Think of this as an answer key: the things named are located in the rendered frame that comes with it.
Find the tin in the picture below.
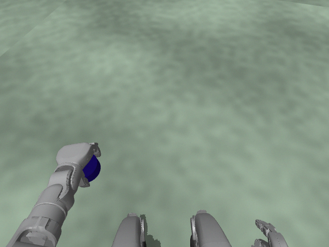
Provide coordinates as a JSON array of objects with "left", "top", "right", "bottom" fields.
[{"left": 82, "top": 154, "right": 101, "bottom": 182}]

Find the right robot hand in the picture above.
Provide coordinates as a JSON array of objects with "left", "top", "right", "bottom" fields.
[{"left": 251, "top": 219, "right": 288, "bottom": 247}]

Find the left robot arm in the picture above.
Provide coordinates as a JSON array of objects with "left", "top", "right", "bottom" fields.
[{"left": 6, "top": 162, "right": 82, "bottom": 247}]

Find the left robot hand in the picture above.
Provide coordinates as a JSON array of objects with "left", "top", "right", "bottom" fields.
[{"left": 56, "top": 142, "right": 101, "bottom": 187}]

